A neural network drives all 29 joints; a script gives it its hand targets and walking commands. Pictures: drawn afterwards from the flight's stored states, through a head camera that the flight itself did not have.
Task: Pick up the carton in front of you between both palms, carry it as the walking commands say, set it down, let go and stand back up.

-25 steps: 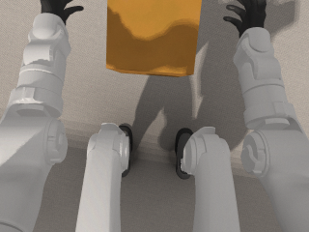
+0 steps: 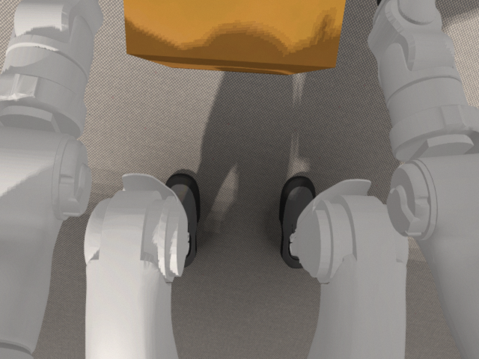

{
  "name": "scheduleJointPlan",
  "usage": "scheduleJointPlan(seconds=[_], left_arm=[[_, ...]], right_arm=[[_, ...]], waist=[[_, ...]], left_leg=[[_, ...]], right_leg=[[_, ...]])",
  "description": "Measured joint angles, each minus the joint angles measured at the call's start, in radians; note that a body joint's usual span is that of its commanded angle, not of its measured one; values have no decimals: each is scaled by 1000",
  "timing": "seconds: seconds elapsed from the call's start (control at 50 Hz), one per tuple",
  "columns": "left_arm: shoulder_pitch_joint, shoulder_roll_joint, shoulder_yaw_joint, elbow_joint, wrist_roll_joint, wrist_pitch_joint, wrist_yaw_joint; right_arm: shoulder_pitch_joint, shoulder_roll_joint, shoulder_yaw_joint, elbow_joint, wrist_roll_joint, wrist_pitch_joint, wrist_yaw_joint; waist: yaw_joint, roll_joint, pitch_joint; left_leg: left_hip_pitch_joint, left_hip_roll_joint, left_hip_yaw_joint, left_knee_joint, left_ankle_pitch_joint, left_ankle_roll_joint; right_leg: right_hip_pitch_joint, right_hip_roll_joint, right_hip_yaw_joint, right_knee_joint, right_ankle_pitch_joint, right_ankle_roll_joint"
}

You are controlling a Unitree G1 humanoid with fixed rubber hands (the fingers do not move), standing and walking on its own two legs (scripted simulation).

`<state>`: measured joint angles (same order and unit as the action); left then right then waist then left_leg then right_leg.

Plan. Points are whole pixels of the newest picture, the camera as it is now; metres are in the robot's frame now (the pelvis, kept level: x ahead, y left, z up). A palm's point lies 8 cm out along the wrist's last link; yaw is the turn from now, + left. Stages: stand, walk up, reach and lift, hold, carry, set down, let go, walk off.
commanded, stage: reach and lift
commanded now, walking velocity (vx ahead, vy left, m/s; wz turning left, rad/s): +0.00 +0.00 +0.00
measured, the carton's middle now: out of the picture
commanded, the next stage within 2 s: none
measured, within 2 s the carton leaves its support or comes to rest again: leaves its support in 0.68 s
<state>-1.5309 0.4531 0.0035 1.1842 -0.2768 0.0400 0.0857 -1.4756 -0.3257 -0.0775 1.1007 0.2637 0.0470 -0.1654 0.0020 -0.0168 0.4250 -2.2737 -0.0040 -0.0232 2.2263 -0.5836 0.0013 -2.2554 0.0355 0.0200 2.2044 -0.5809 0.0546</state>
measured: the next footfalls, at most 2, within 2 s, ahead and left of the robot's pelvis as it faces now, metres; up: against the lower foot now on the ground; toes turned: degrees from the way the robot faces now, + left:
none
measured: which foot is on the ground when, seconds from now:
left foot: down 0.00-1.00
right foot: down 0.00-1.00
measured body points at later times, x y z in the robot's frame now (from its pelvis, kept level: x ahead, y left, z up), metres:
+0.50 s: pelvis -0.01 +0.00 +0.01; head +0.37 +0.03 +0.24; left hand +0.56 +0.18 -0.17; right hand +0.56 -0.12 -0.17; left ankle +0.11 +0.12 -0.33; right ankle +0.11 -0.13 -0.33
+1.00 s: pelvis +0.00 -0.01 +0.05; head +0.29 +0.03 +0.39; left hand +0.52 +0.19 -0.03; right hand +0.53 -0.11 -0.03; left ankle +0.11 +0.12 -0.33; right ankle +0.11 -0.14 -0.33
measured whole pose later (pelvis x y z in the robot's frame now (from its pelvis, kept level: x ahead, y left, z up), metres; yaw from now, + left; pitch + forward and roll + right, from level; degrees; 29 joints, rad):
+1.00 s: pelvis +0.00 -0.01 +0.05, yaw +3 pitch +41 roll -1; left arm -1.21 0.16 0.34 0.84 0.09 0.34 0.07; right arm -1.16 -0.03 -0.45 0.76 -0.10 0.31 -0.13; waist 0.01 -0.03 -0.03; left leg -2.22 -0.05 -0.05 2.04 -0.53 -0.03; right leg -2.20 0.06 0.04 2.04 -0.57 0.06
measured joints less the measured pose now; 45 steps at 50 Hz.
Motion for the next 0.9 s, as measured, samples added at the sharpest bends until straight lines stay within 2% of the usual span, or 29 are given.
scheduleJointPlan(seconds=[0.16, 0.36, 0.42, 0.52, 0.6, 0.66, 0.72, 0.76, 0.84, 0.9], left_arm=[[21, -30, 12, 26, 28, -1, -3], [-30, -66, -16, 45, 36, 0, -2], [-58, -72, -7, 58, 49, 0, 20], [-93, -81, 39, 86, 112, 33, 11], [-56, -85, 100, 23, 158, 87, -21], [-18, -99, 109, -39, 160, 125, -26], [47, -121, 95, -119, 149, 156, -3], [98, -144, 89, -183, 146, 181, 60], [208, -187, 136, -303, 182, 234, 53], [273, -230, 200, -352, 236, 269, 32]], right_arm=[[34, 31, -25, 17, -28, -5, 4], [-22, 61, -20, 47, -33, -10, 11], [-43, 74, -41, 49, -52, -12, -17], [-58, 92, -133, 41, -129, 27, -7], [-37, 105, -193, -10, -189, 83, 31], [-24, 98, -189, -41, -191, 121, 29], [14, 102, -179, -90, -170, 152, 2], [54, 118, -178, -138, -160, 169, -9], [185, 170, -211, -267, -177, 207, -10], [267, 218, -253, -329, -217, 232, -2]], waist=[[1, -5, -67], [3, -6, -45], [5, -5, -20], [7, -8, -8], [8, -8, -26], [12, -11, -40], [10, -22, -82], [6, -30, -122], [2, -35, -235], [3, -33, -329]], left_leg=[[-10, -5, -2, -8, 1, -3], [-6, -8, -9, -45, 32, -7], [5, -8, -10, -46, 34, -7], [9, -8, -9, -31, 33, -5], [-8, 1, -2, -2, 23, 0], [-15, 4, 4, 12, 17, 3], [-26, 4, 6, 13, 11, 1], [-31, -1, 2, 7, 9, -3], [-31, -20, -12, -27, 13, -19], [-9, -33, -16, -77, 22, -29]], right_leg=[[-7, -5, -2, -7, -3, -2], [-1, -8, -8, -45, 26, -6], [10, -7, -9, -47, 29, -7], [12, -5, -8, -31, 29, -7], [-9, 5, -1, -3, 25, -4], [-20, 9, 5, 12, 21, -1], [-34, 12, 9, 17, 16, 0], [-38, 19, 12, 12, 10, 5], [-29, 40, 22, -18, -1, 24], [-3, 43, 28, -66, 31, 18]])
